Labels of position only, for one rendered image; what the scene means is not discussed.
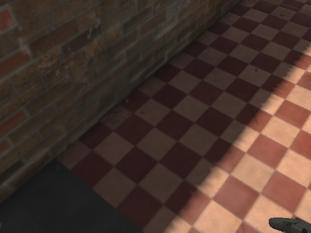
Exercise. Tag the right robot hand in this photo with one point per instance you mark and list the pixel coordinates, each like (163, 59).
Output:
(290, 225)

